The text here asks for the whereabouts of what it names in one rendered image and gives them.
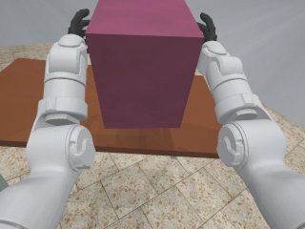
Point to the robot right hand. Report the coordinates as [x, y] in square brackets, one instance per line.
[209, 29]

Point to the robot left hand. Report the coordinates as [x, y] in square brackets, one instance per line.
[77, 24]

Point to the table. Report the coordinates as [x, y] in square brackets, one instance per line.
[22, 87]

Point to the robot right upper arm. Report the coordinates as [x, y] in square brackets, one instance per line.
[256, 150]

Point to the robot left forearm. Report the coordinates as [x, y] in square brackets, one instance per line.
[65, 84]

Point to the robot left upper arm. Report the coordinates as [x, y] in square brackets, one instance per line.
[57, 155]

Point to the robot right forearm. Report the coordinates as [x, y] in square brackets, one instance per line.
[232, 95]

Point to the carton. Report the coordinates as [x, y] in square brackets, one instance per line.
[144, 55]

